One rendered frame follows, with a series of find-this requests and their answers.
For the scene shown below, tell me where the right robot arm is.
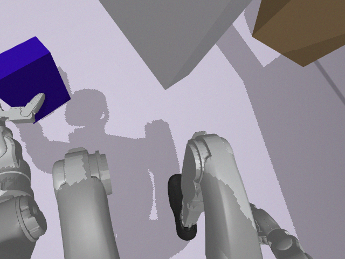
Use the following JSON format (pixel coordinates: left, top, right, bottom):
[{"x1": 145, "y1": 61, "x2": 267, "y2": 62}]
[{"x1": 267, "y1": 229, "x2": 313, "y2": 259}]

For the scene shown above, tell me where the left robot hand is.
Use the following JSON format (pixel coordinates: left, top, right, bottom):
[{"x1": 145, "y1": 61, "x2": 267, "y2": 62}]
[{"x1": 0, "y1": 93, "x2": 45, "y2": 127}]

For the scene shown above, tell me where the right robot foot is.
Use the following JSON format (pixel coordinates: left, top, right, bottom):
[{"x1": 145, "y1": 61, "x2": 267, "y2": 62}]
[{"x1": 168, "y1": 174, "x2": 197, "y2": 241}]

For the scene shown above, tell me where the left robot arm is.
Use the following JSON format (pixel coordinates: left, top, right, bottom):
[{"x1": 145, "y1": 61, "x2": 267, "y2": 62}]
[{"x1": 0, "y1": 125, "x2": 47, "y2": 259}]

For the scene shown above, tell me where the right robot hand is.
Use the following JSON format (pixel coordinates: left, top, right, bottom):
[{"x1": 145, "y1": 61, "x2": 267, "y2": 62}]
[{"x1": 250, "y1": 203, "x2": 281, "y2": 246}]

